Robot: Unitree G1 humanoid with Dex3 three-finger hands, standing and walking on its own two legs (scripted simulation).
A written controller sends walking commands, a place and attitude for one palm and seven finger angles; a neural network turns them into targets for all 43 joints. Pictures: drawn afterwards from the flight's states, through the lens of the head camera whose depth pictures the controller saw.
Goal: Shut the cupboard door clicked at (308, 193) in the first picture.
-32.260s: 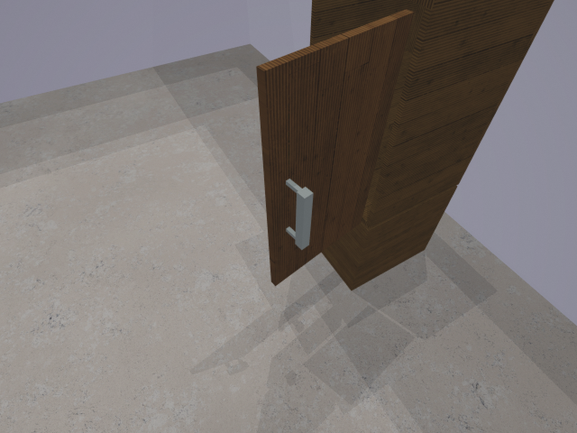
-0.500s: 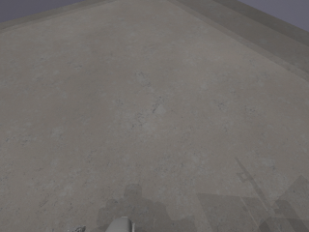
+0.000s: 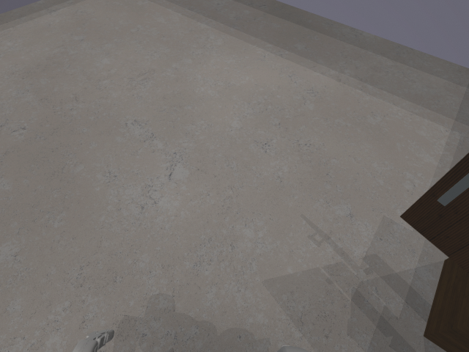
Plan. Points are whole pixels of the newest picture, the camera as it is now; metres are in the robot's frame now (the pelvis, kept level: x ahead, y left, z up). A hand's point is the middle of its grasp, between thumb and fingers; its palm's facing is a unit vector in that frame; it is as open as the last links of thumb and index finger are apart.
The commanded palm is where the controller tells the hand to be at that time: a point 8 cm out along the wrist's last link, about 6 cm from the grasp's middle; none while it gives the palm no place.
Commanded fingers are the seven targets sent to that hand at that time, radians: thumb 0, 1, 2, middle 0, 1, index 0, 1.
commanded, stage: turn to face it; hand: left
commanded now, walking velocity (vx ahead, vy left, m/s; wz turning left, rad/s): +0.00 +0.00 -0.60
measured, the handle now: (468, 179) +0.52 -0.54 -0.07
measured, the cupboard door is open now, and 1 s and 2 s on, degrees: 74 74 74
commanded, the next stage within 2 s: take the last steps up to it in 1.36 s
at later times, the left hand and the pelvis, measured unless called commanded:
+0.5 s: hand (148, 336) +0.17 +0.18 -0.19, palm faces -0.24 -0.95 -0.19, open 7.4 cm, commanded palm none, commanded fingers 0.00 0.90 0.90 -0.20 -0.30 -0.20 -0.30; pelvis +0.03 +0.00 -0.01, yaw -17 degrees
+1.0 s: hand (202, 293) +0.24 +0.08 -0.16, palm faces -0.54 -0.80 -0.27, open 7.4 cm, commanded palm none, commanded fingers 0.00 0.90 0.90 -0.20 -0.30 -0.20 -0.30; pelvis +0.04 -0.03 -0.01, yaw -34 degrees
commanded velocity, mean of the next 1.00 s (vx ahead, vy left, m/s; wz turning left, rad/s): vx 0.00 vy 0.00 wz -0.58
